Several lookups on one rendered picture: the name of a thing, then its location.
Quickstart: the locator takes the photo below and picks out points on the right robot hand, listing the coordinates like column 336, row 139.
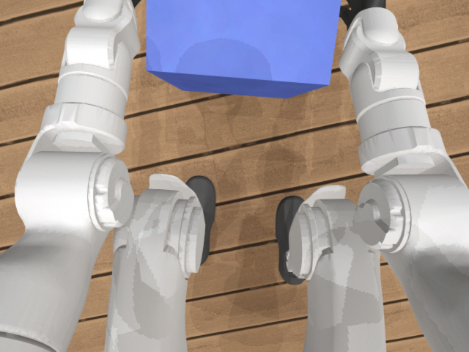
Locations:
column 348, row 15

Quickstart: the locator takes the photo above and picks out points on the robot right upper arm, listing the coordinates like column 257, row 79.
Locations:
column 420, row 225

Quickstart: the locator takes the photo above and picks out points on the carton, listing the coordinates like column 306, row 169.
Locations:
column 263, row 48

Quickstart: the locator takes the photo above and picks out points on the robot left forearm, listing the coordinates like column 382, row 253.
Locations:
column 93, row 84

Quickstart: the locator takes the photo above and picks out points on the robot left thigh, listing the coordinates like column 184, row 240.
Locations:
column 146, row 307

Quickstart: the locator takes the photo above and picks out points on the robot right thigh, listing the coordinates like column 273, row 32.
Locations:
column 345, row 300

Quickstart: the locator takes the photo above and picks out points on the robot left upper arm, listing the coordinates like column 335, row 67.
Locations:
column 69, row 202

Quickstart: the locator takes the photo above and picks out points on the robot right forearm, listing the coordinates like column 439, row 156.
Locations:
column 389, row 104

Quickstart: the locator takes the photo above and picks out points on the robot thigh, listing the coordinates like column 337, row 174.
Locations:
column 146, row 307
column 345, row 300

